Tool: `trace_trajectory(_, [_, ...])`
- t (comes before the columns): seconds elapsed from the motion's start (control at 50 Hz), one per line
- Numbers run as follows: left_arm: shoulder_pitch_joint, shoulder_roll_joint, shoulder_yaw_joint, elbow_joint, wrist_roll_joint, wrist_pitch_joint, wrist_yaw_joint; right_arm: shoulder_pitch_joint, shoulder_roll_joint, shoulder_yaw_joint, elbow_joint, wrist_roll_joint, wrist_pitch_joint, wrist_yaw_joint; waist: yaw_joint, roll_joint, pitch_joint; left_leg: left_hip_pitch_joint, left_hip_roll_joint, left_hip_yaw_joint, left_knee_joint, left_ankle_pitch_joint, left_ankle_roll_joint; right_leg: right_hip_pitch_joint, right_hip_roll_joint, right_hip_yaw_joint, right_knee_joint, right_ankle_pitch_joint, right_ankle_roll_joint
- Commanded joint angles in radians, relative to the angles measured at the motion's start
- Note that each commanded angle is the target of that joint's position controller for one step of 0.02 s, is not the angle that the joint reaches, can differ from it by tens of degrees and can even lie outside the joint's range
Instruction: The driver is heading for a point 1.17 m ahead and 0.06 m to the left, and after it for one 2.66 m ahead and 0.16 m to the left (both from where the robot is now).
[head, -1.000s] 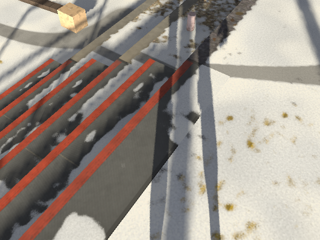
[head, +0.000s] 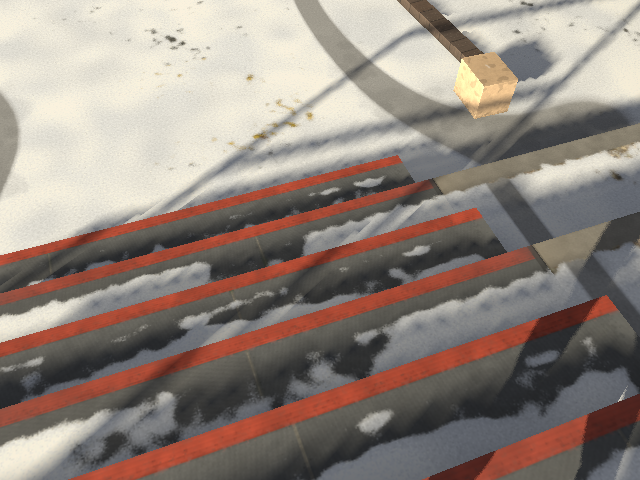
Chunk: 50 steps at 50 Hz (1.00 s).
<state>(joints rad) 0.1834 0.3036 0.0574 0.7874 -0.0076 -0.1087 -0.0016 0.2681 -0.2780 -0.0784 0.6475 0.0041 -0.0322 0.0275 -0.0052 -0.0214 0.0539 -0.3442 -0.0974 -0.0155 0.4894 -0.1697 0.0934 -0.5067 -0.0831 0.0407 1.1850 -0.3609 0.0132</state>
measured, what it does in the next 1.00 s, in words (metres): goes down: right foot, then left foot 0.14 m lower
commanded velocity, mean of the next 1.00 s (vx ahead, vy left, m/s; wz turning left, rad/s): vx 0.50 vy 0.00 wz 0.28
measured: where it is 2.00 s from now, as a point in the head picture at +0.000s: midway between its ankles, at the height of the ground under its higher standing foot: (245, 350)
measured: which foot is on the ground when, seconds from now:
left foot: down 0.00-0.32, up 0.34-0.82, down 0.84-1.00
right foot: up 0.00-0.28, down 0.30-0.84, up 0.86-1.00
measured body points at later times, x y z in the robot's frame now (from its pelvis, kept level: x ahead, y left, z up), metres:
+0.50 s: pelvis +0.25 -0.03 +0.00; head +0.26 -0.02 +0.45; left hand +0.25 +0.26 -0.12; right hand +0.44 -0.27 -0.10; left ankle +0.21 +0.10 -0.66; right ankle +0.29 -0.15 -0.73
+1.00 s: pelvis +0.47 +0.15 -0.16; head +0.46 +0.17 +0.29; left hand +0.43 +0.42 -0.30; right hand +0.55 -0.08 -0.29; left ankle +0.44 +0.23 -0.87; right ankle +0.46 -0.03 -0.69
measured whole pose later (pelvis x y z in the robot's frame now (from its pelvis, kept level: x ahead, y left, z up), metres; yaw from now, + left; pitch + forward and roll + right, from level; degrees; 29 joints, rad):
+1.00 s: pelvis +0.47 +0.15 -0.16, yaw +14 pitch +2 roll +0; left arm 0.38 0.26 0.06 0.85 -0.05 -0.04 0.05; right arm 0.38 -0.17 -0.04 0.95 0.00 -0.05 0.05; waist 0.04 -0.06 -0.05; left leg -0.35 -0.05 0.02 0.70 -0.38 0.06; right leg -0.74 -0.04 0.10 1.71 -0.33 -0.03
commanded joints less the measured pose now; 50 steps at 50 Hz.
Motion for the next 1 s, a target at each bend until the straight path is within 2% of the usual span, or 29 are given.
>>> trace_trajectory(0.02, [0.046,0.116,0.034,-0.059,0.014,0.011,0.009,-0.019,-0.123,-0.033,-0.078,-0.005,-0.024,-0.017,0.036,0.067,-0.116,0.147,0.257,-0.335,-0.227,0.264,0.214,-0.125,-0.038,0.032,-0.101,0.078,0.026])
trace_trajectory(0.14, [-0.173,0.054,0.005,-0.132,0.032,0.011,-0.004,0.084,-0.155,-0.04,-0.022,0.01,-0.009,-0.054,-0.037,0.093,-0.065,0.061,0.166,-0.251,-0.194,0.21,0.14,-0.066,0.038,0.011,-0.51,0.469,0.024])
trace_trajectory(0.22, [-0.19,0.083,0.018,-0.157,0.015,-0.003,-0.017,0.108,-0.152,-0.038,-0.005,0.01,0.005,-0.049,-0.036,0.128,-0.079,0.031,0.173,-0.313,-0.121,0.189,0.129,0.083,0.092,0.003,-0.56,0.437,0.014])
trace_trajectory(0.28, [-0.029,0.143,0.049,-0.106,0.017,-0.029,-0.038,0.029,-0.127,-0.03,-0.043,0.002,0.007,-0.056,0.045,0.147,-0.128,0.1,0.211,-0.391,0.016,0.246,0.119,0.19,0.092,0.007,-0.489,0.357,-0.038])
trace_trajectory(0.3, [0.046,0.128,0.05,-0.096,0.018,-0.033,-0.036,0.012,-0.117,-0.026,-0.048,0.023,0.009,-0.055,0.087,0.157,-0.121,0.12,0.174,-0.374,0.117,0.273,0.086,0.252,0.073,0.029,-0.646,0.295,-0.064])
trace_trajectory(0.32, [0.116,0.174,0.068,-0.078,0.034,-0.036,-0.04,0.086,-0.071,-0.015,-0.045,0.032,0.009,-0.05,0.078,0.019,-0.195,0.051,0.098,-0.339,0.337,0.231,0.046,0.44,-0.022,0.122,-0.669,0.353,-0.136])
trace_trajectory(0.34, [0.191,0.199,0.079,-0.065,0.021,-0.02,-0.044,0.213,-0.037,-0.006,-0.018,0.043,0.015,-0.048,0.057,-0.19,-0.284,-0.16,-0.013,-0.235,0.645,-0.196,-0.011,0.646,-0.182,0.37,-0.703,0.301,-0.265])
trace_trajectory(0.36, [0.25,0.196,0.08,-0.026,-0.013,-0.003,-0.055,0.264,-0.057,-0.003,-0.014,0.06,0.013,-0.048,0.045,-0.371,-0.268,-0.407,-0.029,-0.186,0.843,-0.445,-0.019,0.685,-0.307,0.689,-0.846,0.006,-0.358])
trace_trajectory(0.38, [0.2,0.135,0.065,-0.05,-0.03,0.0,-0.06,0.147,-0.128,-0.024,-0.03,0.063,0.011,-0.054,0.058,-0.201,-0.115,-0.502,0.024,-0.202,0.899,-0.373,-0.017,0.569,-0.283,0.708,-0.904,-0.14,-0.341])
trace_trajectory(0.42, [0.121,0.079,0.041,-0.07,-0.019,0.006,-0.058,0.025,-0.15,-0.033,-0.047,0.034,0.027,-0.054,0.036,-0.031,-0.007,-0.462,0.082,-0.184,0.864,-0.252,-0.016,0.346,-0.235,0.509,-0.892,-0.09,-0.305])
trace_trajectory(0.46, [0.095,0.066,0.033,-0.056,-0.01,0.005,-0.042,0.027,-0.105,-0.028,-0.051,0.024,0.027,-0.038,-0.004,-0.058,-0.011,-0.395,0.136,-0.188,0.703,-0.205,-0.012,0.265,-0.172,0.391,-0.899,-0.058,-0.259])
trace_trajectory(0.5, [0.12,0.101,0.042,-0.027,0.0,0.012,-0.031,0.003,-0.043,-0.005,-0.053,0.007,0.011,-0.025,0.002,-0.073,-0.037,-0.33,0.152,-0.102,0.566,-0.175,-0.022,0.229,-0.152,0.292,-0.899,0.109,-0.26])
trace_trajectory(0.54, [0.146,0.135,0.047,-0.016,0.023,0.009,-0.022,0.057,-0.046,-0.009,-0.006,-0.008,-0.006,-0.014,-0.004,-0.046,-0.129,-0.231,0.145,-0.046,0.61,0.038,-0.032,0.201,-0.168,0.225,-0.822,0.343,-0.279])
trace_trajectory(0.56, [0.148,0.134,0.042,-0.016,0.014,0.007,-0.019,0.033,-0.059,-0.012,-0.012,-0.001,-0.01,-0.014,-0.001,-0.038,-0.12,-0.27,0.159,-0.051,0.593,0.054,-0.031,0.215,-0.176,0.218,-0.81,0.401,-0.275])
trace_trajectory(0.58, [0.22,0.115,0.037,0.004,0.002,0.0,-0.005,-0.091,-0.097,-0.027,-0.045,0.01,-0.018,-0.013,0.048,-0.029,-0.07,-0.453,0.194,-0.15,0.511,0.171,-0.032,0.346,-0.174,0.242,-0.752,0.262,-0.256])
trace_trajectory(0.62, [0.298,0.102,0.031,0.023,-0.004,0.005,0.017,-0.184,-0.078,-0.017,-0.071,0.002,-0.034,-0.001,0.087,-0.074,-0.06,-0.57,0.2,-0.151,0.362,0.264,-0.026,0.45,-0.185,0.269,-0.682,0.159,-0.234])
trace_trajectory(0.66, [0.264,0.094,0.024,0.01,-0.007,0.026,0.04,-0.237,-0.027,0.006,-0.073,-0.016,-0.045,0.029,0.095,-0.052,-0.039,-0.272,0.139,-0.04,0.105,0.541,-0.038,0.187,-0.082,0.118,-0.656,0.051,-0.172])
trace_trajectory(0.72, [0.277,0.126,0.039,0.01,-0.008,0.049,0.042,-0.221,0.005,0.013,-0.062,0.023,-0.025,0.043,0.093,-0.112,-0.036,-0.039,0.103,-0.02,0.109,0.535,-0.061,0.036,-0.085,0.084,-0.596,-0.021,-0.141])
trace_trajectory(0.78, [0.299,0.087,0.038,0.026,-0.008,0.075,0.06,-0.154,-0.029,0.002,-0.016,0.03,-0.004,0.027,0.079,-0.091,0.021,-0.078,0.19,-0.066,-0.059,0.545,-0.045,0.17,-0.125,0.12,-0.413,-0.051,-0.093])
trace_trajectory(0.8, [0.3,0.079,0.04,0.04,-0.006,0.084,0.062,-0.059,-0.029,-0.006,0.03,0.025,-0.002,0.019,0.033,-0.078,-0.003,0.016,0.2,-0.046,-0.1,0.54,-0.034,0.168,-0.126,0.114,-0.292,-0.007,-0.082])
trace_trajectory(0.84, [0.323,0.041,0.027,0.063,-0.007,0.078,0.048,0.283,-0.092,-0.036,0.153,-0.018,-0.018,0.013,-0.14,0.069,-0.155,0.456,0.213,-0.035,-0.074,0.532,0.009,0.001,0.005,0.013,0.287,-0.072,-0.026])
trace_trajectory(0.86, [0.438,-0.029,0.018,0.065,-0.005,0.054,0.028,0.326,-0.144,-0.025,0.183,-0.036,-0.028,0.027,-0.088,0.35,-0.227,0.698,0.317,-0.128,0.239,0.883,0.024,-0.335,0.087,0.077,0.712,-0.506,0.003])
trace_trajectory(0.88, [0.504,-0.001,0.014,0.057,-0.033,0.025,0.016,0.363,-0.176,-0.036,0.199,0.002,-0.01,0.028,-0.074,0.451,-0.301,0.713,0.39,-0.273,0.238,0.849,0.068,-0.464,0.093,0.148,0.837,-0.456,0.005])
trace_trajectory(0.9, [0.475,0.033,0.019,0.027,-0.059,0.009,0.021,0.374,-0.207,-0.048,0.21,0.027,0.006,0.035,-0.063,0.345,-0.324,0.657,0.467,-0.447,0.075,0.452,0.151,-0.543,0.097,0.138,0.829,-0.308,-0.001])
trace_trajectory(0.92, [0.311,0.037,0.018,-0.017,-0.064,0.024,0.054,0.258,-0.169,-0.037,0.229,0.033,0.008,0.033,-0.025,0.177,-0.172,0.475,0.451,-0.578,-0.156,-0.06,0.148,-0.627,0.042,0.021,0.747,-0.145,-0.026])
trace_trajectory(0.94, [0.254,0.041,0.016,-0.048,-0.085,0.038,0.075,0.167,-0.162,-0.028,0.224,0.015,-0.011,0.025,0.018,0.271,-0.112,0.349,0.52,-0.699,-0.205,-0.134,0.191,-0.635,0.012,0.055,0.738,-0.043,-0.039])
trace_trajectory(0.96, [0.248,0.039,0.018,-0.017,-0.062,0.051,0.076,0.07,-0.036,0.01,0.217,0.0,-0.041,0.021,0.051,0.147,-0.038,0.194,0.503,-0.626,-0.117,0.008,0.15,-0.586,-0.03,0.158,0.614,0.084,-0.056])
trace_trajectory(0.98, [0.278,0.081,0.037,0.025,-0.044,0.062,0.066,0.021,0.061,0.036,0.213,-0.008,-0.066,0.024,0.076,0.073,-0.006,0.06,0.404,-0.426,-0.064,0.052,0.082,-0.468,-0.044,0.213,0.399,0.2,-0.077])
trace_trajectory(1.0, [0.284,0.052,0.039,0.04,-0.026,0.063,0.057,0.0,0.048,0.031,0.223,-0.013,-0.076,0.014,0.093,0.114,-0.021,0.016,0.368,-0.362,-0.07,0.053,0.049,-0.422,-0.042,0.204,0.333,0.216,-0.08])
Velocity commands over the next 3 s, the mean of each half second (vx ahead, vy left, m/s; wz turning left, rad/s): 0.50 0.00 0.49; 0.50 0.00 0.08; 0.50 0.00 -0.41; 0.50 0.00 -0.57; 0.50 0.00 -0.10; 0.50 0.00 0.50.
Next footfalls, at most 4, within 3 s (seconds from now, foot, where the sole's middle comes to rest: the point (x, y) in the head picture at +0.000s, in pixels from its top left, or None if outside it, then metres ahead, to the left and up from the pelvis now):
0.30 right None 0.33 -0.14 -0.77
0.84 left None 0.48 0.24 -0.91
1.42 right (279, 361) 0.84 0.11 -1.05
1.90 left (218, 311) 1.08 0.32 -1.19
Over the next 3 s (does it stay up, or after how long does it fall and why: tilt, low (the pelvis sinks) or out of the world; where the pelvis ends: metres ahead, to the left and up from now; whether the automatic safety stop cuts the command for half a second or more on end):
stays up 1.43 0.12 -0.58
